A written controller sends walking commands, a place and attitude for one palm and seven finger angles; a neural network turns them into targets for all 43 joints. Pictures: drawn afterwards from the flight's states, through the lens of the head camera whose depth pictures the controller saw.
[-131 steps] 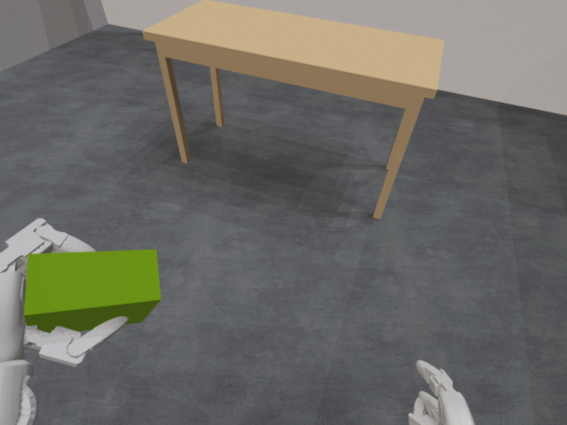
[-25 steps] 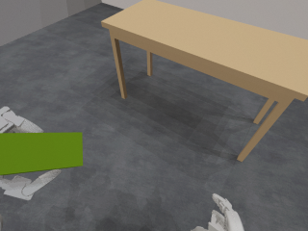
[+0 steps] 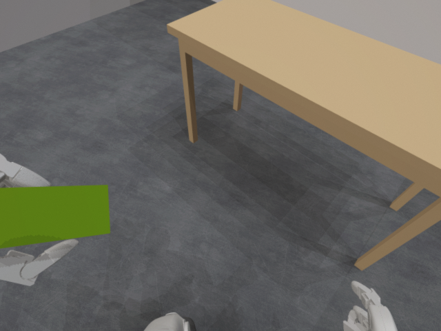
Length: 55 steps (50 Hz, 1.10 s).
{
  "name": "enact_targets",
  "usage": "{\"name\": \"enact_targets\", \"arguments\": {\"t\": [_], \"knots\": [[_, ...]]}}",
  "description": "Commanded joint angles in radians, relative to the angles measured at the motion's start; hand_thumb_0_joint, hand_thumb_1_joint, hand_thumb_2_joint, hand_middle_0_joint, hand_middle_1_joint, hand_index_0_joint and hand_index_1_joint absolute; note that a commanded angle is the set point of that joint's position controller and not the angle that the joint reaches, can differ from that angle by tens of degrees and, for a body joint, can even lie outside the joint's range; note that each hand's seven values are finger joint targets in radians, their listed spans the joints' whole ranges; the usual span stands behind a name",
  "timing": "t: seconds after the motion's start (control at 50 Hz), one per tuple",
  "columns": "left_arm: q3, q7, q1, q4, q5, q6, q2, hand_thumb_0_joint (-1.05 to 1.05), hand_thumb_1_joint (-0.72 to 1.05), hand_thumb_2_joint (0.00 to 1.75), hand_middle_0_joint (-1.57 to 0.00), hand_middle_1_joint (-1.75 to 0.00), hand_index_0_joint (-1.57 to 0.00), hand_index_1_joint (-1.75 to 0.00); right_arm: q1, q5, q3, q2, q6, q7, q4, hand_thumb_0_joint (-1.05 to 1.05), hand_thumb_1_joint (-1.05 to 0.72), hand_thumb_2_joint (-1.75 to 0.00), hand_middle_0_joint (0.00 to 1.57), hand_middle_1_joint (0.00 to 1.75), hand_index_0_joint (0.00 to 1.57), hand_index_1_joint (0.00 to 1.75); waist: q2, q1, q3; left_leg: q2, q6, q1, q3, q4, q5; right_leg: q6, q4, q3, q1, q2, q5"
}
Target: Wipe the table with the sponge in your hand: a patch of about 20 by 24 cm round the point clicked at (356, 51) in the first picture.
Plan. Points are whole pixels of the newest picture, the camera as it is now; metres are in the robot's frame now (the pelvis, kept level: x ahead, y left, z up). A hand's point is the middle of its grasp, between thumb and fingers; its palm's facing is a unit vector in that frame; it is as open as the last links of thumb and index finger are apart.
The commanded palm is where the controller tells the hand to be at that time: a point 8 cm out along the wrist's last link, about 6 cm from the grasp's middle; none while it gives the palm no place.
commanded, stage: walk to a spot facing it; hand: left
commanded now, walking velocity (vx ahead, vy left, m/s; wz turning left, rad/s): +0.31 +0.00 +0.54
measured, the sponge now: (62, 216) +0.22 +0.21 +0.18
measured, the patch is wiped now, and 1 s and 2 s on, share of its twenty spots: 0.00 0.00 0.00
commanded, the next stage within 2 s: turn to face it in 0.78 s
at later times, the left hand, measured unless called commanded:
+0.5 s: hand (46, 193) +0.25 +0.24 +0.17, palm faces +0.65 -0.64 -0.41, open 9.9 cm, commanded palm +0.19 +0.26 +0.19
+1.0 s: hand (26, 182) +0.27 +0.27 +0.18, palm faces +0.69 -0.55 -0.47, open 10.0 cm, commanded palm +0.19 +0.28 +0.19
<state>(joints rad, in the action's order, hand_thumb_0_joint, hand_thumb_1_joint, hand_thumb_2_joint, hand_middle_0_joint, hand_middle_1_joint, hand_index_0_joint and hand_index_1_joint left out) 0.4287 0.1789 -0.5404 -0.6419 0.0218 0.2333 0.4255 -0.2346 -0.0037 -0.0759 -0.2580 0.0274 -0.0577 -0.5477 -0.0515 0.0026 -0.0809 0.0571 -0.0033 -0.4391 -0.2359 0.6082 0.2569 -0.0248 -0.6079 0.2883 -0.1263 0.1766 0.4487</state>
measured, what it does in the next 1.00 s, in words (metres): walks ahead, turning left: left foot, then right foot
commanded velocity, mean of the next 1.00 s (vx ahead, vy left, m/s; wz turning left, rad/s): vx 0.12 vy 0.00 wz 0.35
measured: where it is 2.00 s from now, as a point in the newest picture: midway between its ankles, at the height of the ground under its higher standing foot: outside the picture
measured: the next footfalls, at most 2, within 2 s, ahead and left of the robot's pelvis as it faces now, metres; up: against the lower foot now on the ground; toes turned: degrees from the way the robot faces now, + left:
left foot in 0.02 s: +0.14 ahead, +0.11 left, +0.00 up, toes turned +12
right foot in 0.44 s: +0.17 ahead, -0.15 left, +0.00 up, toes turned +3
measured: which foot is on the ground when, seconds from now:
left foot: up 0.00-0.00, down 0.02-0.44, up 0.46-0.80, down 0.82-1.00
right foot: down 0.00-0.02, up 0.04-0.42, down 0.44-0.82, up 0.84-1.00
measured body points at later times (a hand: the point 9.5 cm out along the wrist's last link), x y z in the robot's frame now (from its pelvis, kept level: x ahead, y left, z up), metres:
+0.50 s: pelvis +0.11 -0.05 +0.00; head +0.12 -0.07 +0.45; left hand +0.21 +0.27 +0.20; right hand +0.33 -0.21 -0.11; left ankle +0.09 +0.09 -0.69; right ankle +0.13 -0.15 -0.73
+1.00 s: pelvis +0.18 -0.04 +0.00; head +0.21 -0.01 +0.45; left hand +0.22 +0.30 +0.20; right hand +0.44 -0.14 -0.09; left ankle +0.18 +0.08 -0.73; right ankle +0.24 -0.16 -0.66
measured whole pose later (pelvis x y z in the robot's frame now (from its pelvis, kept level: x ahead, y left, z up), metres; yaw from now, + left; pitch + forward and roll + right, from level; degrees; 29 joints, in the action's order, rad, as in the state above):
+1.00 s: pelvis +0.18 -0.04 +0.00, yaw +28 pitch -1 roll +0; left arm 0.40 0.15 -0.49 -0.62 0.04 0.15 0.43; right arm -0.15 -0.02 0.01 -0.12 0.06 -0.02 -0.58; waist -0.03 0.01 -0.11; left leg 0.06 0.02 -0.35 -0.12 0.57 0.20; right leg -0.07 -1.14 0.08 -0.52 0.09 0.47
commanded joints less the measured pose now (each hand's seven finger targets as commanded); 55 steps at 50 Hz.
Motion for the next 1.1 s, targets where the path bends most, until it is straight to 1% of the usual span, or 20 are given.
{"name": "enact_targets", "arguments": {"t": [0.0,0.02,0.06,0.16,0.24,0.38,0.4,0.42,0.44,0.46,0.58,0.7,0.76,0.78,0.8,0.82,0.84,0.88,0.96,1.08], "knots": [[0.075,0.028,0.082,-0.160,0.020,0.064,0.095,0.00,0.10,1.30,-1.20,-1.60,-1.20,-1.60,0.073,0.006,-0.012,-0.065,0.055,-0.012,0.151,0.00,-0.90,-0.90,0.20,0.30,0.20,0.30,0.358,0.021,0.352,0.285,0.229,0.626,0.548,-0.158,-0.488,-0.037,-0.701,-0.085,-0.411,-0.084,0.059],[0.092,0.027,0.137,-0.167,0.007,0.066,0.148,0.00,0.10,1.30,-1.20,-1.60,-1.20,-1.60,0.063,0.001,0.010,-0.059,0.070,0.004,0.154,0.00,-0.90,-0.90,0.20,0.30,0.20,0.30,0.324,0.022,0.322,0.419,0.335,0.608,0.834,-0.206,-0.628,-0.023,-0.834,-0.219,-0.538,-0.125,0.231],[0.113,-0.014,0.227,-0.118,-0.011,0.049,0.199,0.00,0.10,1.30,-1.20,-1.60,-1.20,-1.60,0.114,-0.009,-0.004,-0.086,0.076,0.013,0.123,0.00,-0.90,-0.90,0.20,0.30,0.20,0.30,0.186,0.005,0.202,0.370,0.296,0.382,0.714,-0.262,-0.298,-0.027,-0.796,-0.308,-0.561,-0.034,0.106],[0.128,-0.015,0.122,-0.313,0.013,0.065,0.172,0.00,0.10,1.30,-1.20,-1.60,-1.20,-1.60,0.116,-0.014,0.012,-0.047,0.113,0.014,0.099,0.00,-0.90,-0.90,0.20,0.30,0.20,0.30,0.316,-0.023,0.194,0.213,0.189,0.127,0.420,-0.348,0.085,-0.036,-0.523,-0.227,-0.379,-0.039,-0.074],[0.075,-0.015,0.065,-0.230,0.022,0.053,0.079,0.00,0.10,1.30,-1.20,-1.60,-1.20,-1.60,0.089,-0.007,0.022,-0.038,0.138,0.015,0.080,0.00,-0.90,-0.90,0.20,0.30,0.20,0.30,0.335,-0.005,0.211,0.192,0.167,0.122,0.368,-0.367,0.124,-0.044,-0.281,-0.153,-0.258,-0.084,-0.085],[-0.027,-0.026,0.218,0.046,-0.001,-0.010,0.014,0.00,0.10,1.30,-1.20,-1.60,-1.20,-1.60,0.102,-0.014,0.036,-0.042,0.110,-0.022,0.055,0.00,-0.90,-0.90,0.20,0.30,0.20,0.30,0.187,-0.017,0.134,0.142,0.121,0.063,0.371,-0.174,0.234,-0.045,0.144,-0.122,-0.052,-0.145,-0.021],[-0.032,-0.026,0.238,0.065,-0.010,-0.019,0.029,0.00,0.10,1.30,-1.20,-1.60,-1.20,-1.60,0.089,-0.015,0.042,-0.026,0.103,-0.021,0.052,0.00,-0.90,-0.90,0.20,0.30,0.20,0.30,0.059,-0.020,0.134,0.082,0.088,-0.032,0.309,-0.001,0.242,0.001,0.273,-0.244,0.037,-0.043,-0.011],[-0.021,-0.022,0.257,0.069,-0.016,-0.033,0.083,0.00,0.10,1.30,-1.20,-1.60,-1.20,-1.60,0.095,-0.015,0.049,0.004,0.094,-0.021,0.057,0.00,-0.90,-0.90,0.20,0.30,0.20,0.30,-0.252,-0.027,0.126,-0.039,0.024,-0.255,0.177,0.316,0.315,0.098,0.379,-0.571,0.157,0.208,0.038],[-0.008,-0.014,0.310,0.046,0.004,-0.037,0.127,0.00,0.10,1.30,-1.20,-1.60,-1.20,-1.60,0.155,-0.008,0.043,-0.037,0.106,-0.026,0.061,0.00,-0.90,-0.90,0.20,0.30,0.20,0.30,-0.276,-0.040,0.092,-0.049,-0.009,-0.346,0.223,0.584,0.324,0.162,0.409,-0.724,0.118,0.361,-0.101],[-0.012,-0.007,0.356,-0.008,-0.001,-0.029,0.123,0.00,0.10,1.30,-1.20,-1.60,-1.20,-1.60,0.181,0.004,0.044,-0.043,0.108,-0.022,0.055,0.00,-0.90,-0.90,0.20,0.30,0.20,0.30,-0.139,-0.033,0.101,-0.019,-0.021,-0.359,0.271,0.681,0.277,0.181,0.379,-0.656,0.108,0.379,-0.249],[0.090,0.005,0.172,-0.191,-0.002,0.028,0.190,0.00,0.10,1.30,-1.20,-1.60,-1.20,-1.60,0.182,0.016,0.046,-0.016,0.071,-0.022,0.089,0.00,-0.90,-0.90,0.20,0.30,0.20,0.30,-0.052,-0.014,0.111,0.030,-0.059,-0.222,0.145,0.509,0.143,0.113,0.217,-0.161,0.112,0.203,-0.891],[0.165,0.035,-0.034,-0.155,0.035,0.008,0.167,0.00,0.10,1.30,-1.20,-1.60,-1.20,-1.60,0.120,0.007,0.027,-0.003,0.046,-0.021,0.158,0.00,-0.90,-0.90,0.20,0.30,0.20,0.30,-0.145,-0.045,0.240,-0.029,-0.050,-0.081,-0.027,0.085,0.094,0.104,0.071,-0.082,0.217,0.178,-1.074],[0.126,0.037,-0.052,-0.123,0.048,-0.001,0.120,0.00,0.10,1.30,-1.20,-1.60,-1.20,-1.60,0.068,0.001,0.005,-0.020,0.038,-0.026,0.152,0.00,-0.90,-0.90,0.20,0.30,0.20,0.30,-0.109,0.020,0.334,-0.095,-0.037,0.189,-0.052,-0.146,-0.061,0.040,-0.213,-0.022,0.136,0.151,-1.065],[0.120,0.035,-0.019,-0.149,0.055,0.010,0.125,0.00,0.10,1.30,-1.20,-1.60,-1.20,-1.60,0.059,0.000,0.003,-0.023,0.039,-0.029,0.155,0.00,-0.90,-0.90,0.20,0.30,0.20,0.30,-0.005,0.050,0.369,-0.027,0.011,0.400,0.042,-0.211,-0.275,-0.010,-0.425,-0.026,-0.044,0.088,-0.813],[0.115,0.029,-0.010,-0.200,0.064,0.034,0.125,0.00,0.10,1.30,-1.20,-1.60,-1.20,-1.60,0.079,0.003,-0.010,-0.061,0.045,-0.025,0.158,0.00,-0.90,-0.90,0.20,0.30,0.20,0.30,0.257,0.028,0.394,0.248,0.161,0.600,0.423,-0.160,-0.892,-0.073,-0.648,-0.065,-0.335,-0.067,-0.087],[0.125,0.021,0.005,-0.207,0.041,0.045,0.160,0.00,0.10,1.30,-1.20,-1.60,-1.20,-1.60,0.060,-0.002,-0.005,-0.083,0.058,-0.003,0.155,0.00,-0.90,-0.90,0.20,0.30,0.20,0.30,0.330,0.016,0.393,0.431,0.296,0.634,0.714,-0.128,-1.269,-0.061,-0.756,-0.200,-0.489,-0.120,0.347],[0.113,-0.005,0.075,-0.176,0.017,0.036,0.177,0.00,0.10,1.30,-1.20,-1.60,-1.20,-1.60,0.063,-0.009,-0.010,-0.096,0.071,0.023,0.134,0.00,-0.90,-0.90,0.20,0.30,0.20,0.30,0.198,0.027,0.302,0.404,0.279,0.592,0.644,-0.134,-1.160,-0.048,-0.738,-0.261,-0.571,-0.084,0.304],[0.108,-0.012,0.052,-0.192,0.021,0.027,0.164,0.00,0.10,1.30,-1.20,-1.60,-1.20,-1.60,0.083,-0.017,-0.018,-0.096,0.077,0.015,0.118,0.00,-0.90,-0.90,0.20,0.30,0.20,0.30,0.181,0.009,0.289,0.345,0.243,0.453,0.513,-0.158,-0.824,-0.057,-0.671,-0.285,-0.510,-0.058,0.149],[0.096,-0.004,0.046,-0.350,0.028,0.023,0.157,0.00,0.10,1.30,-1.20,-1.60,-1.20,-1.60,0.105,-0.012,0.016,-0.057,0.102,0.030,0.113,0.00,-0.90,-0.90,0.20,0.30,0.20,0.30,0.317,-0.008,0.283,0.213,0.143,0.253,0.232,-0.233,-0.475,-0.041,-0.436,-0.211,-0.307,-0.093,-0.079],[0.036,0.000,0.166,-0.119,0.015,0.008,0.089,0.00,0.10,1.30,-1.20,-1.60,-1.20,-1.60,0.097,-0.004,0.045,-0.047,0.148,0.000,0.082,0.00,-0.90,-0.90,0.20,0.30,0.20,0.30,0.309,-0.010,0.160,0.278,0.092,0.101,0.209,-0.308,0.054,-0.042,-0.134,-0.173,-0.152,-0.140,-0.059]]}}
